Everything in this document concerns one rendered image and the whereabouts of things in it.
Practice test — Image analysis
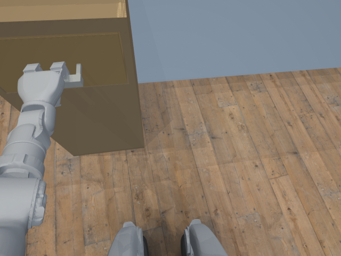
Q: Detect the left robot upper arm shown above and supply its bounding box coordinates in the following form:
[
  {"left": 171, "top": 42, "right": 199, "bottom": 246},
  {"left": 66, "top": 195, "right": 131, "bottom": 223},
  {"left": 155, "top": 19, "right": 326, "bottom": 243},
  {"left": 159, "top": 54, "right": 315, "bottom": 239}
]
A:
[{"left": 0, "top": 177, "right": 47, "bottom": 256}]

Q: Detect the right robot shin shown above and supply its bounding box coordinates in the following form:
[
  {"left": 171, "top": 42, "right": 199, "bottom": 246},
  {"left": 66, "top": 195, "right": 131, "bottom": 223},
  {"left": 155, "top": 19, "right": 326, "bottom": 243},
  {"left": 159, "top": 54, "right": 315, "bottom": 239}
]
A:
[{"left": 186, "top": 219, "right": 201, "bottom": 256}]

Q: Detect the robot left forearm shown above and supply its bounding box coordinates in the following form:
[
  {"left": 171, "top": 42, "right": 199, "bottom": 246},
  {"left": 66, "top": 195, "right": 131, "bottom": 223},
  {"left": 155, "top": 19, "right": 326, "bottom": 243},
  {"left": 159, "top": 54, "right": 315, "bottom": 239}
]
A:
[{"left": 0, "top": 101, "right": 56, "bottom": 181}]

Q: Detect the drawer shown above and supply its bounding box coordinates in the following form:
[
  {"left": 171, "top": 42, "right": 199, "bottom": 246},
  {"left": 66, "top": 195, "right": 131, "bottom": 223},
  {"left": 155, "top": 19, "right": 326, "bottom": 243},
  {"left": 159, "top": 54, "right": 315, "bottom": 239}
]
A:
[{"left": 0, "top": 32, "right": 127, "bottom": 93}]

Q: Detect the handle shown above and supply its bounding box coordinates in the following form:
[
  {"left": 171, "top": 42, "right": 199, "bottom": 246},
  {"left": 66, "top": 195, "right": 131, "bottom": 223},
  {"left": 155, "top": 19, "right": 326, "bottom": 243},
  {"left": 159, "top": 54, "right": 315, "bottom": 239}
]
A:
[{"left": 63, "top": 63, "right": 84, "bottom": 88}]

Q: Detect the robot left hand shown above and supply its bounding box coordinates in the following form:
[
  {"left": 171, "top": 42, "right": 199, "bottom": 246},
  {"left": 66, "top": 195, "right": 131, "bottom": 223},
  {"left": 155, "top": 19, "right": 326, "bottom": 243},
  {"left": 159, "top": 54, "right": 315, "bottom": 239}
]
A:
[{"left": 18, "top": 61, "right": 70, "bottom": 107}]

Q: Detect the robot left thigh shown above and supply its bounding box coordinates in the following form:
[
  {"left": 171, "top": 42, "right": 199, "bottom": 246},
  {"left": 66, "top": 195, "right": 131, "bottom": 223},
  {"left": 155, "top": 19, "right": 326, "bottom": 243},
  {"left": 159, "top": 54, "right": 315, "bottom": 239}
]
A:
[{"left": 107, "top": 226, "right": 144, "bottom": 256}]

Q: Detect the cabinet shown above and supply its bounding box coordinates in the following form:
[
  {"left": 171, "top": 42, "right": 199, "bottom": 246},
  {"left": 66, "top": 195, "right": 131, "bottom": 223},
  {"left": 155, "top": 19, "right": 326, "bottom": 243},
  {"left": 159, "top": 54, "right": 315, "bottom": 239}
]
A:
[{"left": 0, "top": 0, "right": 144, "bottom": 156}]

